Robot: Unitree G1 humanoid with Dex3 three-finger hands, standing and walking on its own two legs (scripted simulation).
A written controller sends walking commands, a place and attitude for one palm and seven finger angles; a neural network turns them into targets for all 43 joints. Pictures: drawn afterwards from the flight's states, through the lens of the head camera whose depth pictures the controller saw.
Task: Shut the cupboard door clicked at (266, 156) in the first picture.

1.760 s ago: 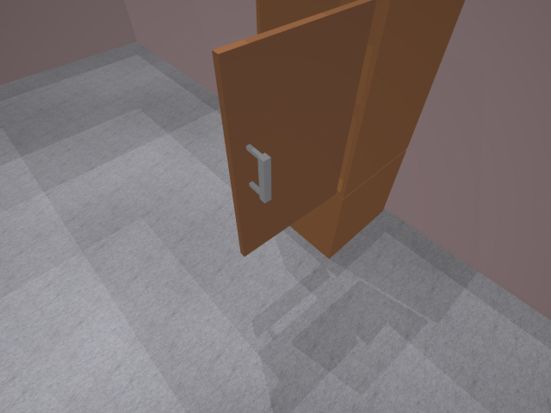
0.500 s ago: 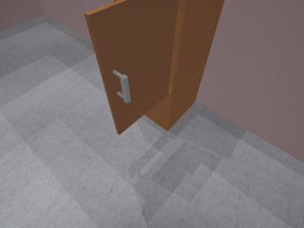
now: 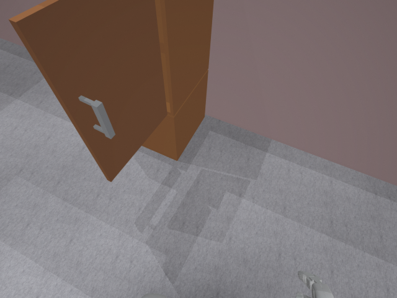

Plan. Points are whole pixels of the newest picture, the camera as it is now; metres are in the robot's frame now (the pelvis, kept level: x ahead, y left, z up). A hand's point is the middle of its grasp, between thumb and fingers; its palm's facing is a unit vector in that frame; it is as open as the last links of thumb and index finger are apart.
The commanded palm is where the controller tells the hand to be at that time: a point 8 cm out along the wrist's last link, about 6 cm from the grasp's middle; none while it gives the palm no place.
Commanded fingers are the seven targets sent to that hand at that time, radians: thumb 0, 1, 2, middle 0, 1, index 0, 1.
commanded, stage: walk to a spot facing it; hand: left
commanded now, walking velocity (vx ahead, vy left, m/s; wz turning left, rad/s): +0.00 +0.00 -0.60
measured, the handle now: (97, 117) +0.51 +0.32 -0.02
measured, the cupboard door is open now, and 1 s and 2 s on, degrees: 87 87 87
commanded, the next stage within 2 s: turn to face it in 1.92 s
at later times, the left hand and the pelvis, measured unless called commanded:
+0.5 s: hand (135, 284) +0.15 +0.16 -0.17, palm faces -0.33 -0.91 -0.26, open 7.4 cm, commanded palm none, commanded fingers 0.00 0.90 0.90 -0.20 -0.30 -0.20 -0.30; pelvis +0.00 -0.01 -0.01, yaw -19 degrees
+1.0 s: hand (203, 243) +0.25 +0.01 -0.16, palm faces -0.60 -0.76 -0.23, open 7.4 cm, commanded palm none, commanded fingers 0.00 0.90 0.90 -0.20 -0.30 -0.20 -0.30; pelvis +0.06 -0.09 -0.01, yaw -36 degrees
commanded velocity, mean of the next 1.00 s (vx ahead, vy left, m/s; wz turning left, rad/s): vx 0.17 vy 0.00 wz -0.58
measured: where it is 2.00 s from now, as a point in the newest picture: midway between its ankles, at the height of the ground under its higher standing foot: (287, 264)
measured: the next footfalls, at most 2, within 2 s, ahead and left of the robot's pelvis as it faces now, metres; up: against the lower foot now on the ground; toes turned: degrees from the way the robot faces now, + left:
left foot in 0.02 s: +0.03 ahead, +0.15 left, +0.00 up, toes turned -3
right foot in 0.32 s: +0.03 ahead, -0.15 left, +0.00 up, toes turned -13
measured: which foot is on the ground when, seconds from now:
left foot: up 0.00-0.00, down 0.02-0.30, up 0.32-0.54, down 0.56-0.84, up 0.86-1.00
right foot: down 0.00-0.02, up 0.04-0.30, down 0.32-0.56, up 0.58-0.84, down 0.86-1.00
